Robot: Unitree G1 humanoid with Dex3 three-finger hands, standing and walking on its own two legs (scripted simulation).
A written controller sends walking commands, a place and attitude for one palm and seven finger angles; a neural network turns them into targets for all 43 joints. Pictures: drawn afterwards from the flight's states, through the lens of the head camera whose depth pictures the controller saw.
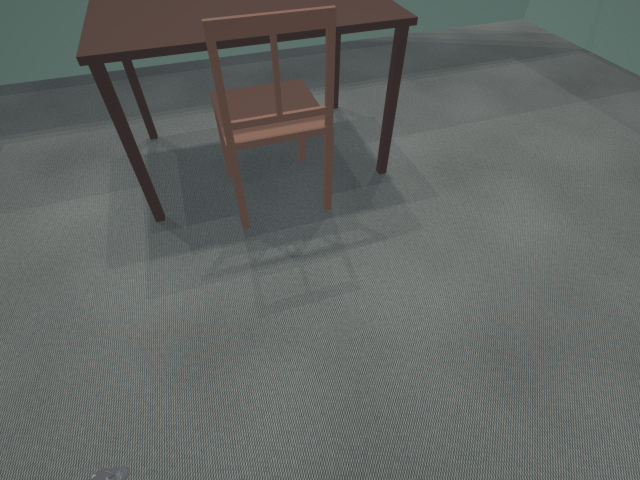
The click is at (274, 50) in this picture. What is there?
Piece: chair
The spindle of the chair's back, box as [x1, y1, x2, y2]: [269, 34, 282, 115]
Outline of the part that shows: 276,34 269,35 277,115 282,113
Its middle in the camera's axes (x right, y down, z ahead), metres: -0.15 -0.55 +1.31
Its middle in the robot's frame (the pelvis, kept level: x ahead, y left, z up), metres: +1.33 +0.21 -0.11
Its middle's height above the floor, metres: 0.66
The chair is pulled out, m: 0.00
